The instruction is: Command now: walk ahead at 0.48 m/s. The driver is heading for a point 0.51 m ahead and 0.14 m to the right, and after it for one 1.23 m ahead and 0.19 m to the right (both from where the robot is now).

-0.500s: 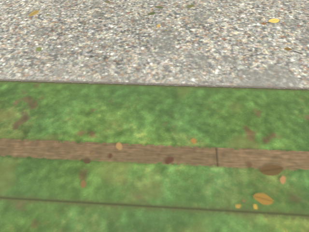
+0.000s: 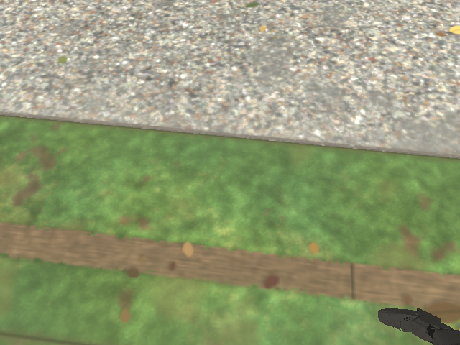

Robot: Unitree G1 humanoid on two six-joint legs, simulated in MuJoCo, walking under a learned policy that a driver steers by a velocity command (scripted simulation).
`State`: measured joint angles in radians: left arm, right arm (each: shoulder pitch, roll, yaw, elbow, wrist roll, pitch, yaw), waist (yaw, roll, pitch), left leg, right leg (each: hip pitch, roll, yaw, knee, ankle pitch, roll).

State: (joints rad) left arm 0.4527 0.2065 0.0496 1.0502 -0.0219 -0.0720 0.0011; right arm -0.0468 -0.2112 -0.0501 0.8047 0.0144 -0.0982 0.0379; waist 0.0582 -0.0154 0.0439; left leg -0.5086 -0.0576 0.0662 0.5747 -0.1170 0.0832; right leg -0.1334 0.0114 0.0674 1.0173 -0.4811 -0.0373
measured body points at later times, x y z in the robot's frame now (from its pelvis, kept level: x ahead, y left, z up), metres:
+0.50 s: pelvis +0.29 -0.05 +0.00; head +0.32 -0.06 +0.45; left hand +0.52 +0.16 -0.09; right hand +0.24 -0.33 -0.14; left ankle +0.12 +0.08 -0.71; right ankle +0.40 -0.16 -0.72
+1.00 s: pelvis +0.59 -0.09 +0.01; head +0.61 -0.11 +0.46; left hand +0.70 +0.18 -0.11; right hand +0.73 -0.40 -0.06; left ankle +0.74 -0.03 -0.72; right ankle +0.41 -0.16 -0.71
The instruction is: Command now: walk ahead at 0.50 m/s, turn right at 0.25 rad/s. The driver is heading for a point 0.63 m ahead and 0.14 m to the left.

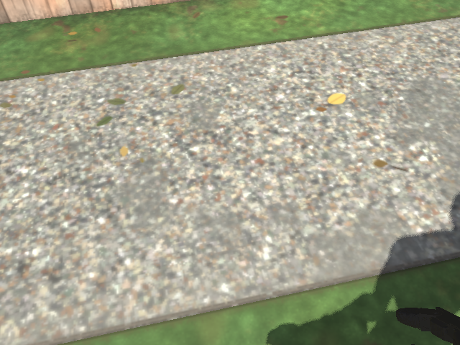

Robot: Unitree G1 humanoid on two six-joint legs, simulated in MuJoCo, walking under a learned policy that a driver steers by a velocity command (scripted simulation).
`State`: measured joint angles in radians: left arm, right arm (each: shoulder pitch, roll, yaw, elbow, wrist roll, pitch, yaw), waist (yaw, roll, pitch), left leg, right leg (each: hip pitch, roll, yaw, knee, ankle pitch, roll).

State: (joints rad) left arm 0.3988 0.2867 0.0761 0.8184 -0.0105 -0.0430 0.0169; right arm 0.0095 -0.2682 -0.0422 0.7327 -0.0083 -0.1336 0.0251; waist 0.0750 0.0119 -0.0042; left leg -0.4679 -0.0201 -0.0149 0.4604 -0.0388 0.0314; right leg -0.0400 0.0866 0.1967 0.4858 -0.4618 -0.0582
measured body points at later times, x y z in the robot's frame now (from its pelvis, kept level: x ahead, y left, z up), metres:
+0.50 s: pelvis +0.27 -0.02 +0.00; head +0.30 -0.02 +0.45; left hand +0.53 +0.19 -0.06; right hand +0.23 -0.30 -0.12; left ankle +0.12 +0.11 -0.72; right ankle +0.40 -0.14 -0.72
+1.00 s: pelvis +0.52 +0.00 +0.00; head +0.55 +0.02 +0.45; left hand +0.48 +0.29 -0.13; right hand +0.77 -0.19 -0.08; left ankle +0.64 +0.14 -0.71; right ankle +0.40 -0.14 -0.72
